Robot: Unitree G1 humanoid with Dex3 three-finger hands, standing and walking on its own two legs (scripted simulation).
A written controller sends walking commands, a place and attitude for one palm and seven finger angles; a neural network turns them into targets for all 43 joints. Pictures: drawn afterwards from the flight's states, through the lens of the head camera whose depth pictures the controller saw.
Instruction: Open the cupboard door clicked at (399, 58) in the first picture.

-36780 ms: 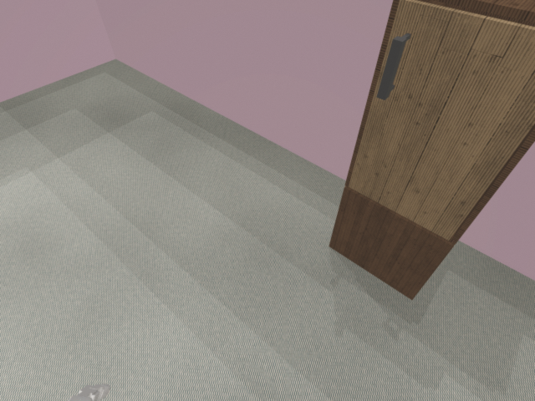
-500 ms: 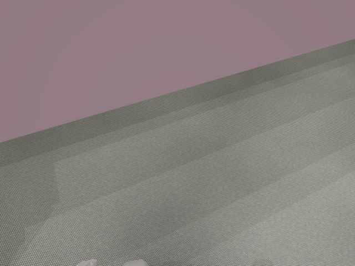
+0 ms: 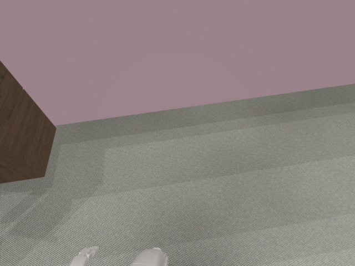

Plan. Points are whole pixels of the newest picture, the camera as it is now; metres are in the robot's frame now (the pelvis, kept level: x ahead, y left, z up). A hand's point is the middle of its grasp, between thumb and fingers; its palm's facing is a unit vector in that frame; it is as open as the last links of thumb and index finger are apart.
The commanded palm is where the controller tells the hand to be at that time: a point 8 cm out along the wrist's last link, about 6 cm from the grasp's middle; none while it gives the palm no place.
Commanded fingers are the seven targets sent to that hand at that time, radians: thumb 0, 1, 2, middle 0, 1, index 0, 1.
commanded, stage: turn to face it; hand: left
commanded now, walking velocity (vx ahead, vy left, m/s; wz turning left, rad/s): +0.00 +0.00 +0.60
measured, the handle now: out of the picture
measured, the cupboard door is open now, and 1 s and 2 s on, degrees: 46 46 46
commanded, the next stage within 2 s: take the last steps up to it in 1.48 s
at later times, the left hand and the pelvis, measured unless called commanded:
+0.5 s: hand out of the picture +0.05 +0.25 -0.16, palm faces +0.31 -0.91 -0.26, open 7.4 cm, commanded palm none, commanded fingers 0.00 0.90 0.90 -0.20 -0.30 -0.20 -0.30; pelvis +0.03 +0.02 +0.00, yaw +17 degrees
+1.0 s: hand out of the picture -0.02 +0.19 -0.18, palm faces +0.60 -0.77 -0.20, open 7.4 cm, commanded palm none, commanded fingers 0.00 0.90 0.90 -0.20 -0.30 -0.20 -0.30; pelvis +0.05 +0.01 -0.01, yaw +38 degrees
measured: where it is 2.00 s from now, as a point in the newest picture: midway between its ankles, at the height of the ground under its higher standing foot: outside the picture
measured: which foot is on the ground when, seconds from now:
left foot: up 0.00-0.22, down 0.24-0.64, up 0.66-0.96, down 0.98-1.00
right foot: down 0.00-0.24, up 0.26-0.62, down 0.64-0.98, up 1.00-1.00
